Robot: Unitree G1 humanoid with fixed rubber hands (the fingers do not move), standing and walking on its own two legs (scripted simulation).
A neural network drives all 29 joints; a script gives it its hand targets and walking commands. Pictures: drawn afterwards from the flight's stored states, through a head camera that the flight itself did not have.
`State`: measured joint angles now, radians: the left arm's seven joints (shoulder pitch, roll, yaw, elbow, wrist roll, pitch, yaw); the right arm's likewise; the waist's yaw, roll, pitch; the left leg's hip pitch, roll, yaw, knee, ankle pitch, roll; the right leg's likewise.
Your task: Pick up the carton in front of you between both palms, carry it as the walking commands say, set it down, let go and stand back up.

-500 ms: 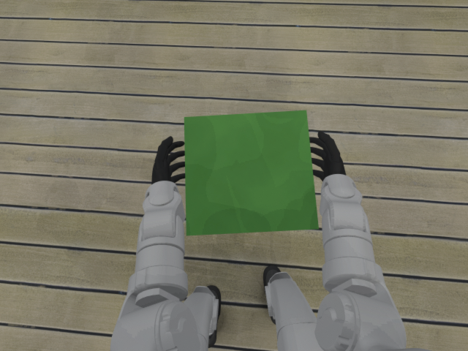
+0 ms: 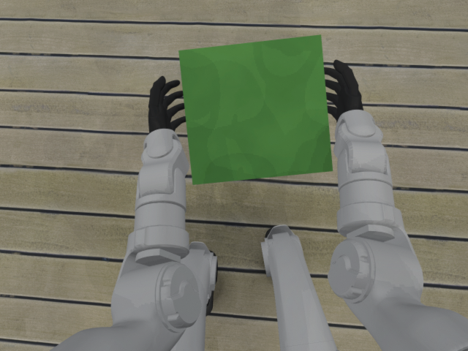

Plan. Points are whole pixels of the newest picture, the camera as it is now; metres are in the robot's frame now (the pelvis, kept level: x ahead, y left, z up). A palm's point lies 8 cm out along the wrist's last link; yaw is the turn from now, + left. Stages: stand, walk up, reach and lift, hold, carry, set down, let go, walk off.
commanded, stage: set down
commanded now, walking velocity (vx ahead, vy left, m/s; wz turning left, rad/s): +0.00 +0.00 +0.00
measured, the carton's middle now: (252, 122) +0.47 -0.07 -0.17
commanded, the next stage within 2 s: none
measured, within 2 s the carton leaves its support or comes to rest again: rests again in 1.32 s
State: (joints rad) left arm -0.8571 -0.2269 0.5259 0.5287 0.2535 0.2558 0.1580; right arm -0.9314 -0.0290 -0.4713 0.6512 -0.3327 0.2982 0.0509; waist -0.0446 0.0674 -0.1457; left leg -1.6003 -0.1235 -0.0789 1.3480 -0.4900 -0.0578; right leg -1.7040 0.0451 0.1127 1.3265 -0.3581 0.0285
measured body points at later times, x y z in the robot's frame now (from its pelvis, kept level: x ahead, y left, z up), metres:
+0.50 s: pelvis -0.03 -0.01 -0.12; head +0.29 -0.08 +0.18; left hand +0.51 +0.05 -0.24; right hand +0.49 -0.25 -0.25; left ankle +0.05 +0.14 -0.57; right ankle +0.10 -0.12 -0.57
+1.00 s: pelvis -0.03 -0.01 -0.19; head +0.35 -0.07 +0.04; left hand +0.53 +0.04 -0.37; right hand +0.52 -0.26 -0.37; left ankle +0.05 +0.13 -0.57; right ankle +0.10 -0.12 -0.57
